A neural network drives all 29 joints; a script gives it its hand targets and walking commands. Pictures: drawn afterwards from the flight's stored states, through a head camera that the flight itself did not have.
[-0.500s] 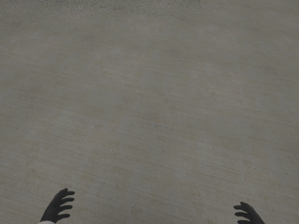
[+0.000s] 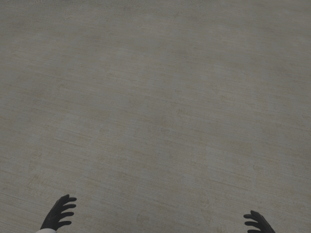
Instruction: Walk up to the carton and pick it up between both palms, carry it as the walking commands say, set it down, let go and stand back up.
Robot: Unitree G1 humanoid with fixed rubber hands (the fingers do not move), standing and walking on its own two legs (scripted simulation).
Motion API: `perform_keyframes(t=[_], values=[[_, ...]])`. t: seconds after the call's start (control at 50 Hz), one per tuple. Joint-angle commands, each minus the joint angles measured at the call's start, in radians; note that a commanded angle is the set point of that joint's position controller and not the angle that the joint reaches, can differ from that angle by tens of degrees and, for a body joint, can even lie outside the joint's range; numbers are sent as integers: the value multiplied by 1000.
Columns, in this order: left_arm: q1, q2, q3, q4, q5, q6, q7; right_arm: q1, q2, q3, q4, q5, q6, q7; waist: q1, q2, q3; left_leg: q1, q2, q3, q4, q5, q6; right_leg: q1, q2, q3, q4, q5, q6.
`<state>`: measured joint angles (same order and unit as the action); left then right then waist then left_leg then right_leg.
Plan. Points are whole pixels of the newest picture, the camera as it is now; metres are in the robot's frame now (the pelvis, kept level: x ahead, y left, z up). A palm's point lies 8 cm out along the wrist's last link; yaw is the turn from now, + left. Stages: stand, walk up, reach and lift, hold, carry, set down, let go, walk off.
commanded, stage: stand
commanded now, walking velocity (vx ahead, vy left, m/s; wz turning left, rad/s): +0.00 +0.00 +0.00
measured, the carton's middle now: out of the picture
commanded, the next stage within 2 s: walk up in 0.60 s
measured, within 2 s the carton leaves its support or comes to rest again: neither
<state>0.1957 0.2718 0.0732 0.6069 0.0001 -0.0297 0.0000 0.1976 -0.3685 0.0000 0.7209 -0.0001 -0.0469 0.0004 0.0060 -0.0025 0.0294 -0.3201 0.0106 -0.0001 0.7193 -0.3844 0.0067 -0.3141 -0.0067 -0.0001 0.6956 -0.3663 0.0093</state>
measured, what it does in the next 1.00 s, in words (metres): lifts its right foot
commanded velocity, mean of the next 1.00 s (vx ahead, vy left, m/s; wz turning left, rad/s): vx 0.00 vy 0.00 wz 0.00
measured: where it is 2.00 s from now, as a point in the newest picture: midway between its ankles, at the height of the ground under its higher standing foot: (221, 216)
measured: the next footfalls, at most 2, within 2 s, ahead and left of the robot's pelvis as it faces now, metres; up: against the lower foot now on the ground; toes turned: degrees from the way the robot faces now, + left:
right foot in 1.16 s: +0.12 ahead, -0.31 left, +0.00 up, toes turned -10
left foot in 1.38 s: +0.27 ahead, -0.09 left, +0.00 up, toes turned -10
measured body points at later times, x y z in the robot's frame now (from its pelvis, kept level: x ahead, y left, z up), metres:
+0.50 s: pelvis -0.01 +0.00 +0.00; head +0.00 +0.00 +0.45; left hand +0.16 +0.27 -0.08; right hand +0.13 -0.30 -0.09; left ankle +0.00 +0.12 -0.72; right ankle +0.00 -0.13 -0.72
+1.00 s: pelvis +0.00 -0.05 +0.02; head +0.01 -0.04 +0.47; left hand +0.21 +0.25 -0.04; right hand +0.08 -0.39 -0.05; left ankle +0.00 +0.11 -0.72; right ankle +0.05 -0.22 -0.66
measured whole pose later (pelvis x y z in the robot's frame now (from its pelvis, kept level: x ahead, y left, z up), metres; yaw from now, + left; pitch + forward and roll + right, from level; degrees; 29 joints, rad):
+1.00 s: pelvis +0.00 -0.05 +0.02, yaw -5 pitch +2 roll -1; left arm 0.14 0.43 0.13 0.63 0.00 0.00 -0.17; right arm 0.24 -0.48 0.00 0.81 0.00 -0.14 0.01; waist -0.03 -0.01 0.00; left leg -0.26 0.12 0.05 0.52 -0.30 0.01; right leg -0.59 -0.08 0.00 0.91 -0.31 0.00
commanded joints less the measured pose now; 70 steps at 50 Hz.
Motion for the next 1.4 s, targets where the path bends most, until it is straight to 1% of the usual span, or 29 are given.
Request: perform_keyframes(t=[0.0,0.14,0.22,0.34,0.5,0.56,0.58,0.64,0.66,0.72,0.76,0.78,0.8,0.82,0.88,0.96,1.04,1.06,1.1,1.12,1.14,1.16,1.18,1.22,1.26,1.3,1.34,1.36,1.38], values=[[-68,264,44,-2,15,-26,5,-69,-189,-66,-43,-28,-16,-8,-5,16,-91,24,83,-93,-144,181,76,35,-80,93,-106,175,-84],[-76,265,45,0,12,-31,7,-75,-178,-63,-37,-23,-25,-3,-2,26,-74,5,83,-98,-145,211,73,44,-99,94,-116,200,-90],[-77,254,39,17,19,-36,8,-70,-177,-67,-37,-19,-19,-3,-17,-86,-117,29,73,-89,-121,206,71,65,-95,104,-122,251,-99],[-74,272,48,8,22,-23,10,-73,-165,-55,-22,-20,-18,-3,-3,18,-53,-8,74,-119,-157,178,72,36,-109,125,-132,154,-100],[-98,275,39,-3,13,-34,4,-83,-158,-60,-9,-21,-23,9,1,-60,-40,-9,75,-123,-184,171,73,31,-94,104,-141,180,-95],[-44,257,39,4,11,-34,5,-71,-196,-62,9,-17,-28,4,13,46,-94,29,83,-108,-158,194,78,83,-96,128,-144,227,-91],[-68,272,48,19,20,-34,11,-79,-179,-59,15,-34,-22,1,9,-37,-84,34,83,-118,-180,187,81,55,-94,106,-133,201,-93],[-63,288,40,37,9,-26,14,-69,-190,-61,16,-21,-13,5,5,-67,-91,30,83,-103,-163,199,71,71,-93,99,-137,237,-90],[-57,268,34,38,14,-30,9,-59,-193,-60,14,-13,-20,5,-5,3,-115,42,81,-87,-147,201,57,83,-109,125,-156,234,-88],[-114,268,43,25,17,-33,6,-73,-164,-59,5,-21,-25,2,-23,-65,-72,29,73,-100,-165,195,73,31,-101,127,-174,175,-92],[-94,263,38,31,21,-34,6,-101,-177,-60,15,-24,-22,3,0,2,-98,48,84,-109,-184,195,67,48,-112,113,-165,167,-95],[-118,377,86,-109,47,-9,-54,6,-348,-129,9,-28,-65,21,-20,-10,-128,253,186,-200,-230,-266,175,-322,-92,219,-110,-150,-119],[-239,361,81,-143,43,-4,-113,82,-409,-158,62,-37,-85,15,-95,93,-47,470,277,-285,-366,-485,223,-653,-64,115,20,-164,-58],[-319,355,78,-166,58,-8,-133,125,-445,-167,71,-27,-97,4,-127,185,-54,448,476,-505,-532,-478,296,-725,-89,21,315,-30,-20],[-327,410,103,-105,48,-9,-170,61,-398,-149,51,-24,-120,-9,-89,19,-67,306,435,-363,-541,-305,257,-542,-174,109,359,97,1],[-179,358,96,-57,40,9,-215,-32,-403,-146,49,-30,-121,17,-6,147,-153,284,324,-26,-476,-83,224,-335,-126,-7,144,85,12],[-209,345,79,-19,28,11,-217,-66,-411,-124,80,-38,-103,38,-2,214,-136,114,262,129,-462,-153,182,-93,-72,-152,-25,161,21],[-144,360,93,3,36,13,-209,-109,-414,-117,76,-47,-99,37,43,226,-171,100,299,125,-392,-154,177,-34,-66,-138,-64,151,13],[39,432,111,83,30,-2,-174,-110,-390,-107,92,-44,-78,48,127,-49,-247,-57,182,202,28,-67,122,239,-2,-141,-188,64,-5],[193,513,136,136,47,-15,-148,-117,-338,-77,83,-42,-72,49,201,-236,-233,-357,108,206,404,-40,75,440,-88,181,-315,-194,-108],[189,620,149,114,43,-23,-132,-146,-314,-43,29,-12,-86,56,178,-406,-160,-687,20,124,544,-239,41,503,-226,618,-489,-334,-198],[114,602,122,85,19,-21,-122,-199,-356,-51,20,-25,-90,47,133,-252,-45,-738,89,27,525,-170,25,373,-281,688,-538,-460,-272],[51,605,125,47,4,-19,-111,-217,-392,-78,-3,-21,-92,46,99,-88,37,-619,112,1,446,-35,-1,165,-283,655,-558,-549,-278],[-81,560,115,54,8,-23,-117,-172,-396,-84,56,-4,-104,61,45,-203,76,-452,109,31,271,-38,8,5,-226,498,-502,-388,-224],[-111,491,75,23,16,-21,-138,-91,-391,-91,88,-8,-117,73,-2,-295,50,-235,35,75,58,-104,4,-127,-172,384,-466,-298,-241],[-129,507,75,3,16,-13,-144,-21,-371,-112,110,-23,-113,65,-60,-240,43,2,7,86,-51,44,15,-295,-180,379,-426,-258,-224],[-201,461,68,-31,17,-7,-144,148,-406,-132,170,-14,-110,36,-152,-98,-64,434,30,16,-183,65,66,-563,-80,247,-179,-238,-124],[-220,400,37,-62,11,-14,-137,275,-467,-150,199,-27,-114,16,-206,92,-159,596,191,-206,-346,-142,105,-692,9,131,44,-165,-53],[-204,364,36,-47,19,-15,-139,213,-523,-170,191,-21,-119,-7,-177,223,-241,589,470,-562,-539,-428,111,-731,13,107,375,-20,-30]])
